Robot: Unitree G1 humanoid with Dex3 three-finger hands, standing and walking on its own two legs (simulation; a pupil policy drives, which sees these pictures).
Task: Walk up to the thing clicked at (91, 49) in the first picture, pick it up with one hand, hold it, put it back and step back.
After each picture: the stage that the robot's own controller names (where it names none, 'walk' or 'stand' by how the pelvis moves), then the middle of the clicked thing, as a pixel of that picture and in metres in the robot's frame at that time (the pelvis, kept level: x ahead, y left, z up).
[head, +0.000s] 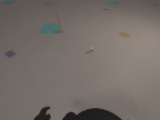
stand; (91, 50) +1.43 -0.04 -0.72
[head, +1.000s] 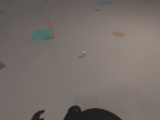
walk; (84, 54) +1.28 +0.20 -0.71
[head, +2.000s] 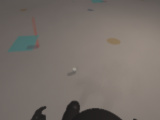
walk; (74, 70) +0.78 +0.29 -0.71
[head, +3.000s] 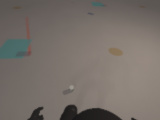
walk; (71, 88) +0.47 +0.20 -0.69
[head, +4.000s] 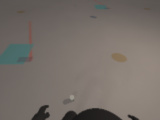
stand; (72, 98) +0.35 +0.18 -0.72
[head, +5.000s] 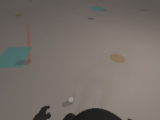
stand; (71, 100) +0.34 +0.19 -0.72
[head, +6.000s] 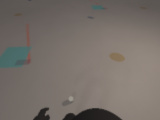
stand; (71, 99) +0.34 +0.20 -0.73
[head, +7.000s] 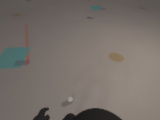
stand; (70, 100) +0.33 +0.21 -0.73
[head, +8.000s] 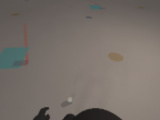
go down; (70, 100) +0.32 +0.21 -0.73
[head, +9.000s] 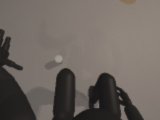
go down; (59, 60) +0.41 +0.24 -0.32
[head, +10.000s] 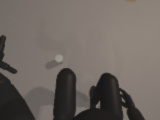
approach; (59, 59) +0.41 +0.25 -0.30
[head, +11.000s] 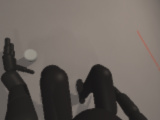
close in; (31, 56) +0.39 +0.28 -0.22
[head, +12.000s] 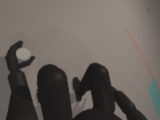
close; (23, 56) +0.39 +0.29 -0.22
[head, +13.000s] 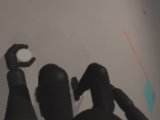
lift; (24, 56) +0.37 +0.28 -0.23
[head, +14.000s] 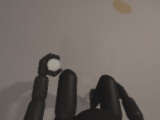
lift; (54, 66) +0.32 +0.25 -0.07
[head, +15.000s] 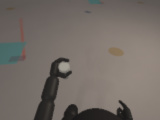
hold; (65, 71) +0.33 +0.17 +0.05
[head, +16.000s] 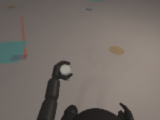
hold; (66, 73) +0.33 +0.17 +0.01
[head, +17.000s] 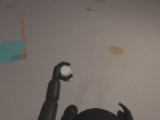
crouch; (66, 74) +0.32 +0.17 +0.00
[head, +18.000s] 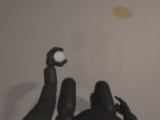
crouch; (60, 59) +0.41 +0.20 -0.08
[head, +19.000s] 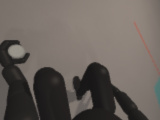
lower; (18, 53) +0.40 +0.30 -0.22
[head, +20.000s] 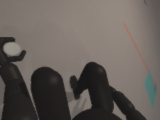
lower; (14, 51) +0.41 +0.30 -0.22
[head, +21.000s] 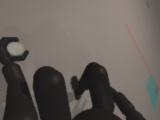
lower; (17, 51) +0.41 +0.30 -0.22
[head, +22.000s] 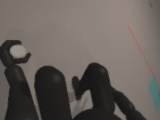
lower; (19, 53) +0.40 +0.30 -0.22
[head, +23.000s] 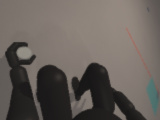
loosen; (25, 55) +0.39 +0.28 -0.22
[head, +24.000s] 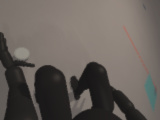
withdraw; (22, 55) +0.39 +0.28 -0.22
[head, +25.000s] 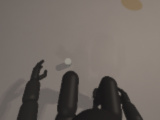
walk; (68, 62) +0.43 +0.21 -0.36
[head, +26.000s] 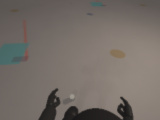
stand; (72, 97) +0.35 +0.17 -0.66
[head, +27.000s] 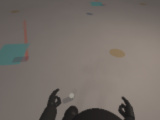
stand; (71, 96) +0.36 +0.18 -0.67
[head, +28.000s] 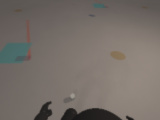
stand; (72, 96) +0.36 +0.17 -0.70
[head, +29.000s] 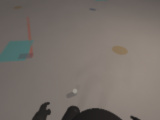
walk; (75, 92) +0.39 +0.16 -0.71
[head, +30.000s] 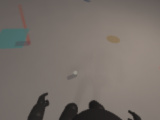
walk; (75, 74) +0.62 +0.15 -0.71
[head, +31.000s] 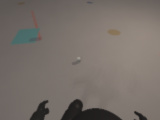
stand; (78, 60) +0.95 +0.23 -0.69
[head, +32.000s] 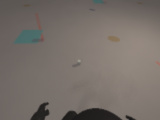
stand; (79, 62) +0.99 +0.19 -0.72
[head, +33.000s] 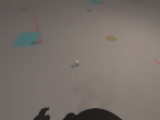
stand; (77, 63) +0.99 +0.21 -0.73
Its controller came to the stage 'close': yes
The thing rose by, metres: 0.72
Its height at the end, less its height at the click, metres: +0.00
